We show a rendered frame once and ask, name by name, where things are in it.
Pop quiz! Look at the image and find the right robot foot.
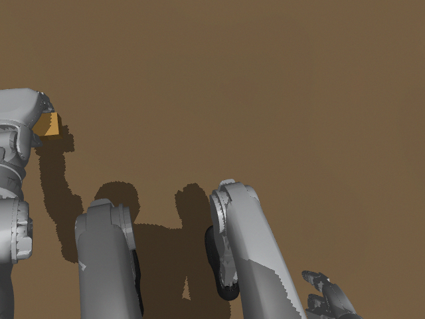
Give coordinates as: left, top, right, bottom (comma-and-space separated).
205, 225, 240, 301

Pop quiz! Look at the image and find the left robot hand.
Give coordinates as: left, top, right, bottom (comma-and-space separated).
0, 88, 54, 148

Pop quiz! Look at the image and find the left robot arm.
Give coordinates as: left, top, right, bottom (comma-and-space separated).
0, 120, 33, 319

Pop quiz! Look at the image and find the left robot foot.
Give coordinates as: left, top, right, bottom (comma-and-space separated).
132, 250, 143, 317

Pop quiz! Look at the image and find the small box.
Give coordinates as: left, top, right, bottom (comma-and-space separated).
32, 112, 63, 141

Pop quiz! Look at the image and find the right robot hand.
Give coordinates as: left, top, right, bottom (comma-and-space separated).
301, 270, 357, 319

